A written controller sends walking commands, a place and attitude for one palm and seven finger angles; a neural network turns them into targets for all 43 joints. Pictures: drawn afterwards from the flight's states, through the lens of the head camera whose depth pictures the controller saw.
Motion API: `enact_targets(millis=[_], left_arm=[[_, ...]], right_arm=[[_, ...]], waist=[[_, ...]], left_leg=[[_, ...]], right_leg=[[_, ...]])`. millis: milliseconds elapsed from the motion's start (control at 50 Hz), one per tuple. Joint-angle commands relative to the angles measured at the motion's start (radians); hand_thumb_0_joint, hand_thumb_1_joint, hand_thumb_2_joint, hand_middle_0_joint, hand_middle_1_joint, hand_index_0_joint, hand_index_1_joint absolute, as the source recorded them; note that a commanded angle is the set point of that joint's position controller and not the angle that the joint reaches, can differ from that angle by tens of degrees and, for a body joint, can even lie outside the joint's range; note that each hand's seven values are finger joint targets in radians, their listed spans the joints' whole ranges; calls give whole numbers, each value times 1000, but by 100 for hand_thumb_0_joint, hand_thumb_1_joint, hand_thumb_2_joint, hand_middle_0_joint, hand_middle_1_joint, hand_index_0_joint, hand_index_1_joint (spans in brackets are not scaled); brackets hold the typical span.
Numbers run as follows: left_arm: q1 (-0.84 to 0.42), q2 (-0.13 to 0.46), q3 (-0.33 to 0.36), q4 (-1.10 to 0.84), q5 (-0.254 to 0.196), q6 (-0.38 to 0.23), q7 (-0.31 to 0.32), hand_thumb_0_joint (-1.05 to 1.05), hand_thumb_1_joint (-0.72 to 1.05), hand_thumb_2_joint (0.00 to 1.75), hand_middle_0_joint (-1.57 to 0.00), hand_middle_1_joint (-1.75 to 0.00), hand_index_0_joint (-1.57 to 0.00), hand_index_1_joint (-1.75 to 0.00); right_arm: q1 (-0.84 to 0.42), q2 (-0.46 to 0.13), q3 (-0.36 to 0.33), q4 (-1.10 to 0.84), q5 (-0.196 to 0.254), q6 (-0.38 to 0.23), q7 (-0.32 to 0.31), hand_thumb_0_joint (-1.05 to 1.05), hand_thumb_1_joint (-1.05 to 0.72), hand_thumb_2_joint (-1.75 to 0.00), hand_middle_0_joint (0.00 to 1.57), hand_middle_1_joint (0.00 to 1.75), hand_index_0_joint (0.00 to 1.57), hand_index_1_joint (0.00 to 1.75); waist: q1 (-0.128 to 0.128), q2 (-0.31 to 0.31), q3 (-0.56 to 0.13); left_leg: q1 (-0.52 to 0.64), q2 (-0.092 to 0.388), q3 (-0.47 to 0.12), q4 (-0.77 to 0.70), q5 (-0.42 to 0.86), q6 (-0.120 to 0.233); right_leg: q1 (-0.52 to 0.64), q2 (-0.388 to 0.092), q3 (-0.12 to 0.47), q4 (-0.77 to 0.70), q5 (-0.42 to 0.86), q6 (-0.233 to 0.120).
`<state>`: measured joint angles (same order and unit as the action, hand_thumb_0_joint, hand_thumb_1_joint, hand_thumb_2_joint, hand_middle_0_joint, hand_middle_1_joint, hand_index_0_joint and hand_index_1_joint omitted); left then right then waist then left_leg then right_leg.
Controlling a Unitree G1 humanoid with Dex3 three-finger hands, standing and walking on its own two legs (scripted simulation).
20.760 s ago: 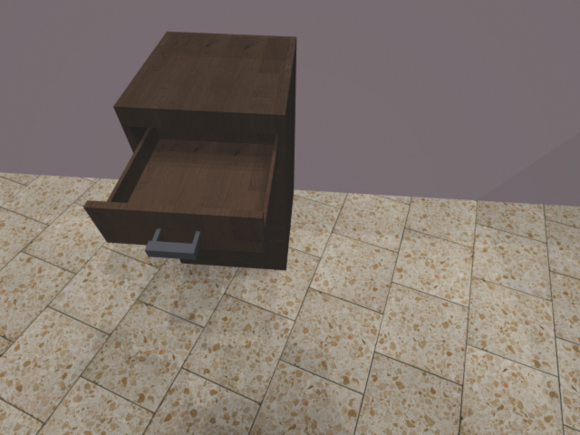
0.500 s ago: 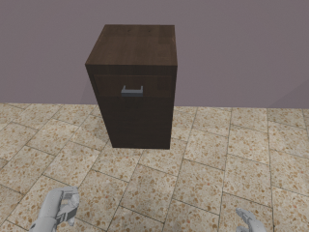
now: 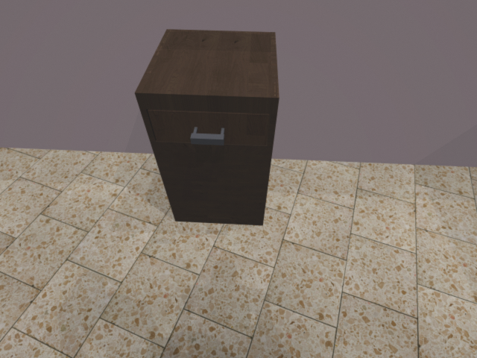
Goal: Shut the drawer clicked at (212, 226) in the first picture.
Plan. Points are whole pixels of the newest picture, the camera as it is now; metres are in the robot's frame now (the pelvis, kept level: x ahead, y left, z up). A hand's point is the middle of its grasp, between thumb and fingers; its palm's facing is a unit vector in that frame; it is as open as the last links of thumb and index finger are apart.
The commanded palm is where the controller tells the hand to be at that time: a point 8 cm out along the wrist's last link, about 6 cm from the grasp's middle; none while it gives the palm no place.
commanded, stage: let the arm hang, fingers relaxed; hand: left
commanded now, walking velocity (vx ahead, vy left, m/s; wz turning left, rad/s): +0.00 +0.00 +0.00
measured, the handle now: (208, 134) +0.78 +0.16 -0.16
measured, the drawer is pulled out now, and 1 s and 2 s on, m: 0.00 0.00 0.00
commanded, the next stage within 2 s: look to check the result in 0.44 s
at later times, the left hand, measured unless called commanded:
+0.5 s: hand out of the picture -0.01 +0.14 -0.18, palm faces +0.04 -0.98 -0.17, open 7.4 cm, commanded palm none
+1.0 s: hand out of the picture +0.00 +0.12 -0.18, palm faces +0.05 -0.99 -0.16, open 7.4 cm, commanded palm none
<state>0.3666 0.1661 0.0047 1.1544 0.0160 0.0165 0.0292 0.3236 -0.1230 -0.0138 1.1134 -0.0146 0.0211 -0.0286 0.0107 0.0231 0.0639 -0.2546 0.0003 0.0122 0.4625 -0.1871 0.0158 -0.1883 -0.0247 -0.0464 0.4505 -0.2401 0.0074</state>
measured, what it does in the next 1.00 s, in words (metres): stands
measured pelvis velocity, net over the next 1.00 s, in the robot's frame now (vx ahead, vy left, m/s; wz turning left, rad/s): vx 0.02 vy -0.03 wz -0.01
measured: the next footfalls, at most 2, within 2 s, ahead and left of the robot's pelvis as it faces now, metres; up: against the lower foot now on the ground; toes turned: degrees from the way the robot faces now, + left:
none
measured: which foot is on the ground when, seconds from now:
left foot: down 0.00-1.00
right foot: down 0.00-1.00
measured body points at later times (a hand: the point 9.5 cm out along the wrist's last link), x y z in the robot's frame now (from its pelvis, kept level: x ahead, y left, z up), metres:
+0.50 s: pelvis +0.01 -0.02 +0.00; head +0.02 -0.02 +0.45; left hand -0.01 +0.19 -0.16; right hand -0.02 -0.22 -0.17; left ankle +0.04 +0.11 -0.74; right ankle +0.00 -0.13 -0.74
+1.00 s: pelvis +0.02 -0.03 +0.00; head +0.03 -0.04 +0.45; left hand -0.01 +0.17 -0.16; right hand -0.01 -0.23 -0.17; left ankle +0.04 +0.11 -0.74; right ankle +0.00 -0.13 -0.74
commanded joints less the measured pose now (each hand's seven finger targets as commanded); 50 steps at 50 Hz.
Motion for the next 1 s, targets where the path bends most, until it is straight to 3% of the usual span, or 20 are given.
enact_targets(millis=[0, 140, 260, 360, 560, 980], left_arm=[[45, 71, 17, -32, -4, -23, 8, 0, 90, 90, -20, -30, -20, -30], [41, 45, 24, -37, -3, -25, 12, 0, 90, 90, -20, -30, -20, -30], [31, 27, 27, -39, -5, -27, 13, 0, 90, 90, -20, -30, -20, -30], [31, 28, 29, -41, -6, -31, 12, 0, 90, 90, -20, -30, -20, -30], [33, 27, 28, -38, -7, -34, 14, 0, 90, 90, -20, -30, -20, -30], [40, 19, 28, -30, -8, -36, 15, 0, 90, 90, -20, -30, -20, -30]], right_arm=[[76, -89, -24, -18, 1, -21, -7, 0, -90, -90, 20, 30, 20, 30], [89, -53, -24, -7, -2, -22, -8, 0, -90, -90, 20, 30, 20, 30], [93, -40, -22, -2, -4, -28, -14, 0, -90, -90, 20, 30, 20, 30], [94, -41, -24, -4, -2, -28, -15, 0, -90, -90, 20, 30, 20, 30], [92, -41, -23, 5, -1, -28, -17, 0, -90, -90, 20, 30, 20, 30], [82, -42, -20, 10, -1, -26, -19, 0, -90, -90, 20, 30, 20, 30]], waist=[[-13, -32, 36], [-12, -28, 57], [-10, 18, 60], [-12, -26, 35], [-14, -19, 17], [-13, -19, 43]], left_leg=[[14, 86, -95, -124, -93, 32], [-1, 76, -74, -106, -67, 27], [-3, 80, -74, -107, -28, 25], [31, 80, -60, -85, 25, 21], [64, 84, -51, -74, 69, 17], [74, 87, -40, -76, 68, 9]], right_leg=[[-91, -58, 68, -111, -77, -55], [-102, -60, 70, -114, -86, -55], [-87, -53, 71, -102, -34, -58], [-74, -59, 74, -109, -4, -58], [-62, -60, 79, -115, 28, -60], [-66, -56, 87, -133, 30, -62]])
